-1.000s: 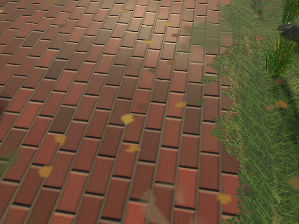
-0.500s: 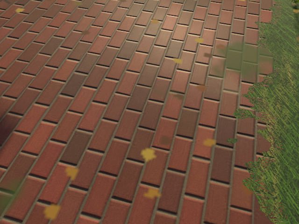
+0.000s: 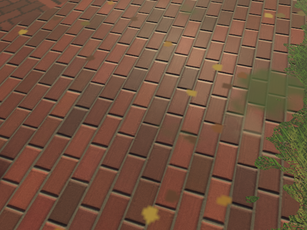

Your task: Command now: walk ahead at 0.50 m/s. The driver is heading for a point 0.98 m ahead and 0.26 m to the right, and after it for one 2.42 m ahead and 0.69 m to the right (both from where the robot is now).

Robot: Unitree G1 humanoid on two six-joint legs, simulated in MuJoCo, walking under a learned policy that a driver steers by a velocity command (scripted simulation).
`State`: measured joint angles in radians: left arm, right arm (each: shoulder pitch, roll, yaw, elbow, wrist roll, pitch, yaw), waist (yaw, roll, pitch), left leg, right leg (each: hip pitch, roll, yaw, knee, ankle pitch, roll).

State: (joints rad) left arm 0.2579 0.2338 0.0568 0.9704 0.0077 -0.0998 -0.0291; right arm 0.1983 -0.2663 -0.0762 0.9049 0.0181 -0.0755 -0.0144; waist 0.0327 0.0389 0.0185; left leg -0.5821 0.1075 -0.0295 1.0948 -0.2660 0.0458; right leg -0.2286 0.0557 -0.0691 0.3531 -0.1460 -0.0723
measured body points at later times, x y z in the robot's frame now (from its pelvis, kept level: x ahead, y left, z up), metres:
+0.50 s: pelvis +0.29 +0.07 -0.01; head +0.32 +0.08 +0.44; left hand +0.34 +0.34 -0.15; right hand +0.39 -0.20 -0.13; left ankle +0.34 +0.15 -0.74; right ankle +0.20 -0.08 -0.65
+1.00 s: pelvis +0.56 -0.02 -0.02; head +0.60 -0.03 +0.43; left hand +0.78 +0.20 -0.13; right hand +0.55 -0.30 -0.15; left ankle +0.44 +0.16 -0.64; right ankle +0.62 -0.10 -0.74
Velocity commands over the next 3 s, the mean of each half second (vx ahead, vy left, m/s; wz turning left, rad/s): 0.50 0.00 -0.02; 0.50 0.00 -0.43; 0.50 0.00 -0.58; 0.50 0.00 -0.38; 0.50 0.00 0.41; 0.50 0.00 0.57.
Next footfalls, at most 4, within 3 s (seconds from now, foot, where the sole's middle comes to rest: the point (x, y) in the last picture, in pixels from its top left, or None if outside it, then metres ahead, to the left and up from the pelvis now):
0.34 left None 0.38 0.16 -0.78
0.90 right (194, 194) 0.66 -0.11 -0.78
1.40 left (177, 133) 1.00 -0.04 -0.78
1.90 right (251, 129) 1.03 -0.43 -0.78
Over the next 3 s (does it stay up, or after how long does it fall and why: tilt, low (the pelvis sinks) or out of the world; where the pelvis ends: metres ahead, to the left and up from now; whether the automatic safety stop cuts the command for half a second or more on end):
stays up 1.51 -0.58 -0.02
